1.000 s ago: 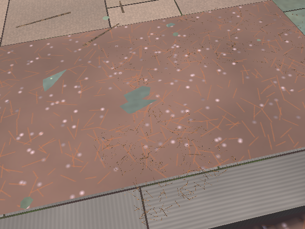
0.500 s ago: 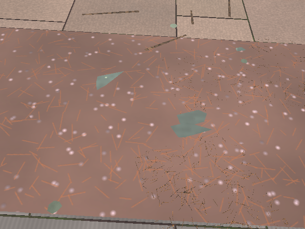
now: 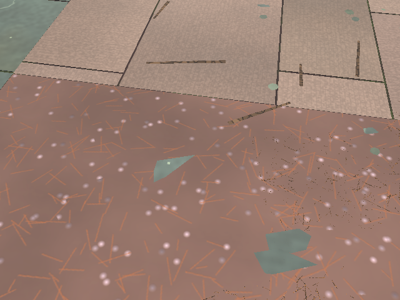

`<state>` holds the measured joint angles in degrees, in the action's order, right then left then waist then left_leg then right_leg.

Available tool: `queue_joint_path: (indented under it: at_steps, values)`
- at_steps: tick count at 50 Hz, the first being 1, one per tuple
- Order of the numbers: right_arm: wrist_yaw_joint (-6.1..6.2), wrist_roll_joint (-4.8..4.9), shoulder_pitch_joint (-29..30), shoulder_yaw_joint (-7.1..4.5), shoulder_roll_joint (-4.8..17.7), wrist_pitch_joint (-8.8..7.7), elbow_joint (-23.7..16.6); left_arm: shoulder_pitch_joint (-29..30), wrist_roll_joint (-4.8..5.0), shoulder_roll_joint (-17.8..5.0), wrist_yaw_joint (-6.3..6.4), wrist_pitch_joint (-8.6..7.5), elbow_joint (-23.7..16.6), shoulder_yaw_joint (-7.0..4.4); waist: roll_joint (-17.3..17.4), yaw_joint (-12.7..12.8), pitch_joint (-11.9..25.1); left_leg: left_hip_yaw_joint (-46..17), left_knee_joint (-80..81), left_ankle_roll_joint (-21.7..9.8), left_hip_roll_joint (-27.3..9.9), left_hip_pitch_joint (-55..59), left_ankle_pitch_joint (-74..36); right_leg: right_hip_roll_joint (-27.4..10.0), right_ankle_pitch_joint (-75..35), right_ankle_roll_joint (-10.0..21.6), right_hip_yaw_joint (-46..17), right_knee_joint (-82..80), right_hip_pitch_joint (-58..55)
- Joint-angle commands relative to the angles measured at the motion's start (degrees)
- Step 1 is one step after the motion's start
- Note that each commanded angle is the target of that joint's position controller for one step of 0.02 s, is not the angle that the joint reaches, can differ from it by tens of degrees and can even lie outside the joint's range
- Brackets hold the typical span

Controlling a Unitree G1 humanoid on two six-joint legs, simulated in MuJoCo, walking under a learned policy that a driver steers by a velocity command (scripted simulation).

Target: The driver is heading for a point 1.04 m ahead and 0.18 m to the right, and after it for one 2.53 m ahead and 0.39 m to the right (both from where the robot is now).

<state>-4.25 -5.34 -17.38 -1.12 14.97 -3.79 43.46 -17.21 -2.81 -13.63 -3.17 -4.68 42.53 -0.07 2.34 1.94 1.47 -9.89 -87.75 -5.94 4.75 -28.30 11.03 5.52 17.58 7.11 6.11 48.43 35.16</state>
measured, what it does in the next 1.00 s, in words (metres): climbs, turning right: left foot, then right foot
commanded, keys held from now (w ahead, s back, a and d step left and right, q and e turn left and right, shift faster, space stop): w+e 0.60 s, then w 0.22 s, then w+q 0.18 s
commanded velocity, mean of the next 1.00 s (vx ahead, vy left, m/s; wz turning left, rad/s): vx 0.50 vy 0.00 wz -0.36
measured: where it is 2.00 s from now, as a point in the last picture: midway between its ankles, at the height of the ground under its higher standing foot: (262, 158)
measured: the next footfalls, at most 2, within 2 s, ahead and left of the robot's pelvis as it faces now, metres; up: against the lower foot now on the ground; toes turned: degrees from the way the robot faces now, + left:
left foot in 0.38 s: +0.40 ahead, +0.11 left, +0.00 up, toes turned -12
right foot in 0.88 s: +0.59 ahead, -0.23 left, +0.00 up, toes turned -28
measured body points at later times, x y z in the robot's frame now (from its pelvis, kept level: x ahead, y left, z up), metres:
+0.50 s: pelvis +0.29 +0.03 +0.05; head +0.30 +0.02 +0.50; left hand +0.41 +0.27 -0.08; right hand +0.42 -0.25 -0.03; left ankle +0.36 +0.12 -0.69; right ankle +0.16 -0.07 -0.59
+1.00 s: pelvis +0.53 -0.10 +0.04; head +0.56 -0.13 +0.49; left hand +0.79 +0.05 -0.05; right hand +0.43 -0.36 -0.09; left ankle +0.46 +0.09 -0.59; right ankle +0.55 -0.21 -0.69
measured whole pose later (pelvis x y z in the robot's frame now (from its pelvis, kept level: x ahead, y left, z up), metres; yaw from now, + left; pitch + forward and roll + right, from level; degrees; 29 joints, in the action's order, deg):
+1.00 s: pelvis +0.53 -0.10 +0.04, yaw -24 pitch +3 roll +0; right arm 0.6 2.1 -20.4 -3.3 15.0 -4.5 51.7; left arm -6.2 0.0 -13.4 -1.2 -3.7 41.5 -2.9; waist 0.5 -1.7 -2.0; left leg -1.0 -66.6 -0.3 -3.6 -19.8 25.3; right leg 0.1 10.1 2.9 4.3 30.9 23.5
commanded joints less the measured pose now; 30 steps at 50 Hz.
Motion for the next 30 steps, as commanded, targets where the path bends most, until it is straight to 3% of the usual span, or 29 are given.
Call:
queue_joint_path:
  at_steps: [1,2,3,5,6,7,10,13,15,17,18,19,20,21,22,23,24,25,26,27,29,30]
  values:
    - [1.96,-0.82,-1.55,2.19,-1.15,-0.43,-6.53,1.98,-0.5,2.92,0.63,-1.99,2.71,1.84,-2.71,-6.01,3.44,-2.44,-13.26,-1.55,-5.68,-22.36,-4.76,-15.11,16.97,10.83,-38.69,-30.93,-8.68]
    - [2.12,-0.66,-1.72,2.39,-0.08,0.17,-6.83,4.27,-0.03,1.43,0.69,-2.94,3.26,1.57,-2.54,-6.32,3.26,-0.42,-9.6,-0.36,-6.64,-23.33,-4.11,-13.26,11.28,10.02,-32.76,-31.29,-8.17]
    - [1.85,0.14,-0.71,2.12,1.68,0.31,-7.26,5.53,0.53,-0.71,0.58,-3.63,3.24,0.78,-2.95,-5.62,3.05,2.32,-4.85,1.61,-8.28,-21.99,-0.07,-12.05,7.25,9.28,-27.3,-31.44,-6.37]
    - [2.32,0.63,3.18,1.66,2.65,-0.39,-8.01,2.46,-0.85,-1.76,1.02,-4.51,4.29,0.81,-4.14,-3.58,2.74,5.69,3.8,5.07,-10.1,-19.0,-0.82,-8.73,1.56,7.47,-22.49,-31.32,-5.74]
    - [2.51,0.78,5.1,1.69,2.71,-0.8,-8.17,0.05,-1.43,-2.43,1.0,-4.8,4.74,0.7,-4.79,-2.25,2.4,6.11,7.56,6.58,-10.86,-19.65,-3.39,-8.36,-1.91,7.4,-22.18,-31.15,-7.26]
    - [2.63,0.84,7.2,1.72,2.77,-1.07,-8.31,-1.74,-1.26,-3.24,0.76,-4.86,4.41,0.48,-4.82,-0.65,2.18,6.52,13.12,8.16,-11.24,-20.15,-5.84,-8.55,-4.79,7.91,-21.99,-31.02,-9.7]
    - [2.22,1.06,15.16,2.54,0.14,-0.42,-9.85,-6.22,0.32,-5.54,-1.09,-4.61,4.34,-0.53,-4.8,2.59,0.36,9.58,36.31,10.54,-9.62,-11.04,-7.49,-8.88,-11.35,8.56,-21.27,-31.88,-12.57]
    - [1.84,1.25,20.6,2.21,0.28,0.11,-11.68,-10.66,0.98,-7.31,-2.73,-3.65,5.0,-1.96,-6.36,4.12,-2.03,11.42,49.16,9.38,-6.51,-7.27,-6.01,-11.67,-16.57,9.96,-24.61,-29.71,-20.32]
    - [2.16,1.63,23.07,1.87,1.3,-0.31,-12.75,-10.01,0.61,-8.03,-2.85,-3.06,4.64,-2.82,-6.62,3.9,-2.5,9.76,54.95,7.95,-6.04,-7.99,-5.47,-15.02,-21.07,9.95,-28.65,-27.58,-27.16]
    - [2.88,2.79,22.2,1.29,2.88,-1.4,-12.72,-7.41,0.03,-8.54,-2.27,-2.68,4.16,-3.52,-6.8,2.02,-1.6,9.06,59.62,4.85,-5.72,-3.33,-7.53,-15.96,-25.83,7.82,-30.19,-24.9,-30.04]
    - [3.36,3.75,17.8,0.37,4.8,-2.23,-11.73,-5.4,-0.5,-8.74,-2.08,-2.64,3.7,-3.71,-6.4,-0.83,0.7,9.73,60.27,2.11,-5.41,5.69,-11.12,-14.04,-31.88,5.43,-29.0,-21.76,-27.61]
    - [3.9,4.33,8.93,-0.7,7.06,-3.33,-9.64,-3.95,-0.88,-7.0,-1.94,-2.95,2.99,-3.25,-3.95,-4.72,7.02,8.17,57.2,-2.75,-8.26,21.5,-15.63,-9.75,-34.2,1.49,-25.93,-12.83,-20.88]
    - [4.39,3.54,-2.89,-1.6,10.78,-4.05,-7.26,-9.97,-1.55,0.47,-1.3,-3.74,1.05,-1.18,9.72,-5.24,22.48,-8.45,55.82,-17.07,-22.22,48.71,-31.76,0.58,-17.49,-4.27,-18.75,5.7,-6.3]
    - [4.45,2.93,-11.59,-1.12,8.71,-3.23,-5.1,-10.36,-1.06,0.51,-1.76,-4.19,0.41,-0.8,14.52,-8.79,27.95,-28.91,64.34,-21.85,-31.46,62.5,-17.01,4.66,15.4,-6.57,-16.16,18.48,11.69]
    - [4.81,2.51,-10.26,-1.83,7.95,-3.22,-3.93,-1.51,0.01,-3.87,-1.75,-3.57,0.25,-2.35,4.5,-9.96,9.76,-24.04,69.03,-13.35,-29.34,48.67,-2.88,-1.07,9.07,-5.5,-15.24,27.08,20.59]
    - [4.87,3.13,-3.9,-1.24,5.72,-2.85,-4.08,-0.72,0.43,-3.74,-0.62,-3.04,1.25,-2.35,2.79,-6.85,2.92,-15.68,71.48,-9.03,-27.54,36.5,5.44,-5.13,1.44,-4.98,-13.42,28.7,19.85]
    - [4.99,3.45,-0.51,0.07,1.1,-2.55,-4.63,-1.91,-0.25,-3.65,0.09,-2.61,2.7,-2.38,2.55,-4.7,3.49,-10.26,74.45,-7.68,-25.24,30.64,2.79,-8.03,-3.6,-4.82,-13.63,24.55,14.82]
    - [5.15,3.51,1.08,0.74,-1.23,-2.49,-4.4,-0.71,-1.37,-2.17,-0.09,-2.29,2.91,-1.83,2.34,-3.31,2.74,-5.33,76.34,-7.07,-23.25,27.23,-2.86,-9.56,-5.62,-4.83,-13.24,22.38,11.8]
    - [5.5,2.97,3.01,0.76,-1.95,-2.37,-4.86,0.51,-1.77,-1.39,-0.73,-1.97,2.95,-1.49,2.23,-2.35,3.18,-2.14,77.94,-7.11,-22.45,25.69,-6.51,-10.15,-5.37,-5.33,-12.27,21.55,9.75]
    - [5.69,2.56,3.84,0.4,-1.74,-2.61,-4.81,1.83,-1.19,-0.94,-1.28,-1.74,2.9,-1.5,1.84,-2.0,3.65,0.95,79.02,-7.26,-21.73,25.65,-8.83,-10.43,-5.31,-5.67,-11.6,20.27,9.63]
    - [5.48,1.69,2.87,-0.7,0.81,-3.28,-3.44,4.59,-0.15,-0.66,-2.57,-1.56,2.97,-1.41,1.42,-1.99,1.98,7.55,80.55,-7.57,-20.45,23.95,-14.13,-10.98,-10.33,-6.08,-10.26,16.77,10.72]
    - [5.37,5.28,2.58,-3.66,8.26,-3.13,-2.64,6.46,7.6,-3.09,0.68,0.17,-0.47,-3.09,-1.4,-2.05,-2.31,11.28,79.43,-3.5,-19.32,22.13,-16.27,-10.9,-10.23,-7.3,-11.09,17.49,12.26]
